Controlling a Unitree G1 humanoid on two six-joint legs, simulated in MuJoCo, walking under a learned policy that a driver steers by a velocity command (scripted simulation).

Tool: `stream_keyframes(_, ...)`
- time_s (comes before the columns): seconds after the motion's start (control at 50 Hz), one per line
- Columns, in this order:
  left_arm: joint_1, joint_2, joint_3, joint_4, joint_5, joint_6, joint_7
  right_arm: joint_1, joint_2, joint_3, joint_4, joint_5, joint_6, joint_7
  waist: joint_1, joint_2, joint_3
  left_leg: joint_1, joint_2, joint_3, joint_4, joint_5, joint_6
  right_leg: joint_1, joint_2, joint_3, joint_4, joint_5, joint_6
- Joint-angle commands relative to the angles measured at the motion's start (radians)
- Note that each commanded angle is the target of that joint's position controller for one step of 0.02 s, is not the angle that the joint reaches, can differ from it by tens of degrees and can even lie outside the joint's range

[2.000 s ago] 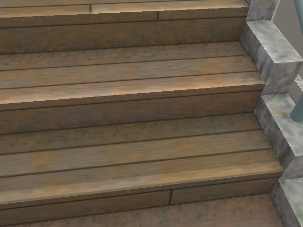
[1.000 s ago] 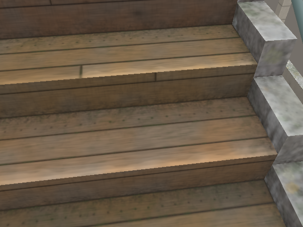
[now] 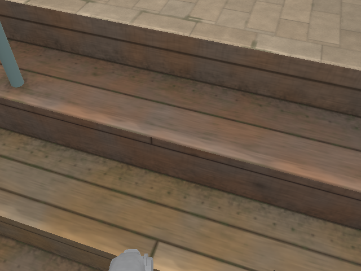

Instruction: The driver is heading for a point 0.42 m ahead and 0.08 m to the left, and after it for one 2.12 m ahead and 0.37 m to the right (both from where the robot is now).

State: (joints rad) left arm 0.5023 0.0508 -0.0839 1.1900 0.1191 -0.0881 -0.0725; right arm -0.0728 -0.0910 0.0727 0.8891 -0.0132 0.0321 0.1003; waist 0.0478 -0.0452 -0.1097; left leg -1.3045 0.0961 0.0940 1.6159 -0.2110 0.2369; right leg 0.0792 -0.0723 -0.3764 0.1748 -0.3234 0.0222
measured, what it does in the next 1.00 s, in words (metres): climbs: left foot 0.17 m higher, then right foot 0.17 m higher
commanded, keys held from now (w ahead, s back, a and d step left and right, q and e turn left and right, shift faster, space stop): w+q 0.32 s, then w+e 0.68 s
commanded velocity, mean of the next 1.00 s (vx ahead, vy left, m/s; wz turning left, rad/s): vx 0.50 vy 0.00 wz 0.05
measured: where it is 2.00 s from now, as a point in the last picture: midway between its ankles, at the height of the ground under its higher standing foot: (206, 23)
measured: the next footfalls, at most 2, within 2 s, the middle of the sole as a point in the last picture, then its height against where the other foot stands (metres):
left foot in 0.04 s outside the picture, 0.17 m higher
right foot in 0.52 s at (207, 245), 0.17 m higher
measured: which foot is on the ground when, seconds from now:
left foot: up 0.00-0.02, down 0.04-0.54, up 0.56-1.00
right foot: down 0.00-0.06, up 0.08-0.50, down 0.52-1.00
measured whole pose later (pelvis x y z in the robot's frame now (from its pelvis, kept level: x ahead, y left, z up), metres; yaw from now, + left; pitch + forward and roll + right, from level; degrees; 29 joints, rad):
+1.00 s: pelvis +0.55 +0.04 +0.32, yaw +0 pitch +4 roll +2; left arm 0.62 0.04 -0.05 1.19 0.12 -0.11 -0.06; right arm 0.04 -0.13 0.07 0.85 -0.07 -0.04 0.04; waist 0.11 0.00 -0.11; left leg -1.43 0.07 0.00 1.94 -0.13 0.16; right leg -0.17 0.11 0.14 0.59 -0.46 -0.11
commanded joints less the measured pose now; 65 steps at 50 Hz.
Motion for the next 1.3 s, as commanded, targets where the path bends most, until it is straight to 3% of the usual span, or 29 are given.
stream_keyframes(0.02, 0.010, 0.359, 0.076, -0.052, -0.042, -0.032, 0.009, -0.082, -0.072, -0.030, -0.126, 0.015, -0.026, 0.020, -0.138, -0.127, 0.077, 0.406, -0.153, 0.112, -0.311, -0.162, -0.036, -0.058, -0.297, 0.038, 0.070, 1.650, -0.230)
stream_keyframes(0.06, 0.019, 0.373, 0.103, -0.071, -0.009, -0.033, -0.007, 0.148, -0.169, -0.075, -0.082, 0.022, -0.046, -0.033, -0.174, -0.182, -0.067, 0.799, -0.229, 0.025, -0.508, 0.002, -0.022, -0.090, -0.265, 0.045, 0.353, 1.726, -0.226)
stream_keyframes(0.08, 0.073, 0.256, 0.080, -0.082, 0.032, -0.043, -0.026, 0.364, -0.205, -0.089, -0.027, 0.045, -0.045, -0.056, -0.205, -0.056, -0.249, 1.252, -0.153, -0.250, -0.593, 0.035, 0.060, -0.424, -0.193, 0.130, 0.625, 1.405, -0.202)
stream_keyframes(0.1, 0.017, 0.260, 0.085, -0.067, 0.014, -0.021, -0.073, 0.626, -0.250, -0.116, 0.069, 0.003, -0.027, -0.069, -0.306, 0.049, -0.218, 1.443, -0.064, -0.588, -0.943, -0.107, 0.113, -0.733, -0.039, 0.194, 0.894, 0.589, -0.164)
stream_keyframes(0.12, -0.098, 0.213, 0.091, -0.108, -0.063, -0.002, -0.093, 0.739, -0.316, -0.140, 0.139, -0.030, -0.022, -0.067, -0.317, 0.135, -0.154, 1.328, 0.054, -0.935, -1.177, -0.203, 0.156, -0.884, 0.078, 0.405, 1.478, 0.336, -0.145)
stream_keyframes(0.14, -0.178, 0.182, 0.103, -0.158, -0.070, 0.003, -0.081, 0.749, -0.321, -0.152, 0.201, -0.065, -0.051, -0.088, -0.259, 0.154, -0.068, 1.215, 0.058, -0.951, -1.220, -0.277, 0.113, -1.033, 0.113, 0.586, 1.745, 0.378, -0.165)
stream_keyframes(0.18, -0.301, 0.128, 0.081, -0.215, -0.032, -0.017, -0.040, 0.611, -0.165, -0.121, 0.235, -0.036, -0.087, -0.070, -0.160, 0.110, 0.036, 1.101, 0.026, -0.812, -1.137, -0.259, 0.102, -1.250, 0.129, 0.620, 2.009, 0.353, -0.203)
stream_keyframes(0.22, -0.346, 0.090, 0.058, -0.267, -0.044, 0.005, -0.016, 0.455, -0.025, -0.066, 0.258, -0.068, -0.081, -0.032, -0.025, 0.009, 0.047, 0.970, 0.007, -0.647, -1.164, -0.168, 0.059, -1.342, 0.094, 0.592, 2.062, 0.337, -0.267)
stream_keyframes(0.3, -0.378, 0.113, 0.045, -0.302, -0.064, 0.031, -0.001, 0.370, -0.024, -0.026, 0.220, -0.088, -0.135, -0.051, 0.043, 0.115, 0.096, 0.687, -0.059, -0.390, -1.284, -0.111, 0.025, -1.333, 0.056, 0.437, 2.208, 0.140, -0.258)
stream_keyframes(0.36, -0.520, 0.142, 0.043, -0.394, -0.063, 0.037, 0.025, 0.581, -0.085, -0.011, 0.275, -0.121, -0.156, -0.047, -0.005, -0.014, 0.087, 0.750, -0.070, -0.346, -1.270, -0.139, -0.038, -1.352, -0.006, 0.409, 1.878, 0.263, -0.231)
stream_keyframes(0.4, -0.670, 0.173, 0.045, -0.468, -0.079, 0.059, 0.030, 0.635, -0.139, -0.013, 0.254, -0.100, -0.160, -0.032, -0.052, 0.104, 0.089, 0.725, -0.028, -0.323, -1.402, -0.054, -0.003, -1.215, -0.044, 0.345, 1.679, 0.221, -0.155)
stream_keyframes(0.46, -0.647, 0.160, 0.054, -0.475, -0.072, 0.105, -0.001, 0.595, -0.232, -0.014, 0.171, 0.001, -0.180, -0.016, -0.017, 0.202, 0.082, 0.677, 0.089, -0.311, -1.457, 0.597, 0.081, -0.780, 0.064, 0.193, 1.354, 0.029, -0.056)
stream_keyframes(0.48, -0.477, 0.028, 0.032, -0.398, -0.123, 0.103, 0.076, 0.663, -0.211, -0.078, 0.212, 0.051, -0.157, -0.115, -0.015, 0.072, -0.005, 0.987, 0.066, -0.200, -1.402, 0.911, -0.007, -0.745, 0.105, 0.095, 1.226, -0.195, -0.107)
stream_keyframes(0.5, -0.400, 0.040, 0.033, -0.381, -0.152, 0.090, 0.096, 0.692, -0.264, -0.086, 0.207, 0.049, -0.149, -0.151, 0.000, 0.141, -0.028, 1.159, 0.064, -0.173, -1.270, 1.240, -0.037, -0.725, 0.156, 0.085, 1.081, -0.301, -0.117)
stream_keyframes(0.52, -0.505, 0.162, 0.058, -0.495, -0.091, 0.093, 0.006, 0.656, -0.372, -0.097, 0.223, -0.036, -0.156, -0.027, 0.021, 0.421, 0.051, 1.224, 0.197, -0.252, -1.270, 1.608, 0.082, -0.777, 0.138, 0.180, 0.970, -0.026, -0.112)
stream_keyframes(0.56, -0.213, 0.310, 0.109, -0.373, -0.113, 0.080, 0.002, 0.757, -0.164, -0.099, 0.201, -0.114, -0.152, 0.051, 0.001, -0.038, -0.340, 0.930, -0.011, -0.261, -0.717, 1.229, -0.004, -0.191, 0.033, 0.814, 0.634, 0.042, -0.355)
stream_keyframes(0.58, -0.013, 0.331, 0.128, -0.329, -0.032, 0.103, 0.014, 0.636, -0.141, -0.110, 0.219, -0.067, -0.123, 0.052, 0.150, -0.166, -0.198, 0.542, -0.228, -0.376, -0.305, 0.230, -0.064, -0.084, -0.092, 1.290, 0.278, -0.183, -0.442)
stream_keyframes(0.6, 0.042, 0.308, 0.126, -0.291, -0.013, 0.072, 0.024, 0.508, -0.163, -0.122, 0.171, -0.018, -0.130, 0.032, 0.153, -0.173, -0.017, 0.296, -0.243, -0.501, 0.084, 0.260, -0.051, -0.202, -0.106, 1.369, 0.196, -0.579, -0.366)
stream_keyframes(0.66, -0.223, 0.176, 0.107, -0.228, -0.040, 0.027, 0.016, 0.346, -0.157, -0.106, 0.096, -0.006, -0.146, -0.047, -0.036, 0.162, 0.082, 0.171, -0.182, -0.462, 0.240, 0.385, -0.012, -0.456, -0.086, 1.035, 0.296, -0.256, -0.223)
stream_keyframes(0.72, -0.264, 0.051, 0.064, -0.172, -0.072, 0.012, 0.009, 0.352, -0.094, -0.074, 0.081, -0.040, -0.126, -0.064, -0.129, 0.017, 0.048, 0.097, -0.113, -0.356, 0.249, 0.251, -0.007, -0.523, 0.015, 0.738, 0.285, -0.011, -0.161)
stream_keyframes(0.82, -0.102, 0.152, 0.075, -0.166, -0.024, -0.030, 0.015, 0.193, -0.146, -0.064, -0.005, -0.040, -0.119, -0.038, -0.072, -0.035, 0.058, 0.193, -0.046, -0.118, 0.151, 0.298, -0.112, -0.666, 0.066, 0.632, 0.203, 0.084, -0.174)
stream_keyframes(0.96, 0.215, 0.073, 0.044, 0.010, 0.010, -0.019, 0.026, -0.082, -0.091, -0.011, -0.152, -0.048, -0.109, -0.063, 0.051, -0.052, 0.172, -0.535, -0.021, -0.144, 0.442, -0.028, -0.066, -0.022, -0.099, 0.894, 0.265, 0.152, -0.318)
stream_keyframes(1.04, 0.138, 0.082, 0.036, -0.010, -0.035, -0.019, -0.046, -0.454, -0.024, 0.015, -0.321, -0.077, -0.021, -0.051, 0.058, -0.037, 0.202, 0.123, 0.037, 0.002, -0.106, 0.055, -0.103, -0.586, -0.130, 0.853, -0.101, 0.215, -0.346)
stream_keyframes(1.12, 0.105, 0.275, 0.099, -0.078, -0.112, -0.063, -0.045, -0.202, -0.134, -0.042, -0.269, -0.027, -0.009, -0.025, -0.103, -0.155, 0.026, 0.638, -0.167, 0.132, -0.467, -0.135, -0.151, -0.274, -0.154, 0.661, 0.097, 1.543, -0.279)
stream_keyframes(1.14, 0.074, 0.304, 0.124, -0.084, -0.094, -0.065, -0.052, -0.065, -0.183, -0.073, -0.231, -0.022, -0.032, -0.035, -0.137, -0.166, -0.067, 0.821, -0.167, 0.065, -0.518, -0.093, -0.117, -0.232, -0.122, 0.625, 0.256, 1.690, -0.217)
stream_keyframes(1.18, 0.141, 0.094, 0.094, -0.102, -0.031, -0.056, -0.058, 0.345, -0.196, -0.084, -0.124, -0.030, -0.047, -0.061, -0.221, 0.242, -0.454, 1.550, 0.173, -0.684, -0.925, -0.125, 0.141, -0.787, 0.098, 0.663, 0.792, 0.671, -0.156)
stream_keyframes(1.2, 0.029, 0.126, 0.125, -0.076, -0.077, -0.024, -0.067, 0.506, -0.225, -0.089, -0.053, -0.061, -0.051, -0.070, -0.286, 0.318, -0.318, 1.344, 0.283, -0.999, -1.170, -0.580, 0.151, -0.897, 0.162, 0.704, 1.370, 0.271, -0.140)
stream_keyframes(1.22, -0.049, 0.163, 0.150, -0.096, -0.101, -0.017, -0.060, 0.409, -0.277, -0.102, -0.029, -0.054, -0.085, -0.084, -0.223, 0.191, -0.059, 1.075, 0.264, -0.946, -1.214, -0.711, 0.069, -1.014, 0.114, 0.678, 1.600, 0.357, -0.137)
stream_keyframes(1.3, -0.172, 0.050, 0.127, -0.138, -0.078, -0.001, -0.021, 0.182, 0.038, -0.039, 0.067, -0.018, -0.091, -0.070, -0.036, 0.002, 0.014, 0.844, 0.264, -0.447, -1.228, -0.198, 0.013, -1.036, 0.034, 0.590, 1.843, 0.330, -0.269)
